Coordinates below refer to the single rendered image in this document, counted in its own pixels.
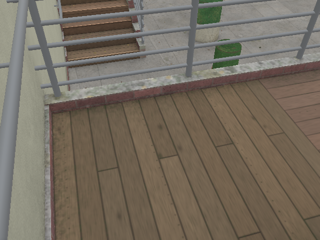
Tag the stairs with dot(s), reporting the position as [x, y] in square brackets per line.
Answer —
[97, 28]

